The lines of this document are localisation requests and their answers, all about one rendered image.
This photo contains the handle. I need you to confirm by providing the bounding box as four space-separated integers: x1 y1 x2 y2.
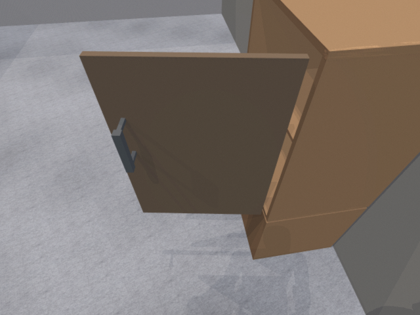
111 118 137 173

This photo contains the cupboard door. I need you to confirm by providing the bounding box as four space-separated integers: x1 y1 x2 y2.
79 51 310 215

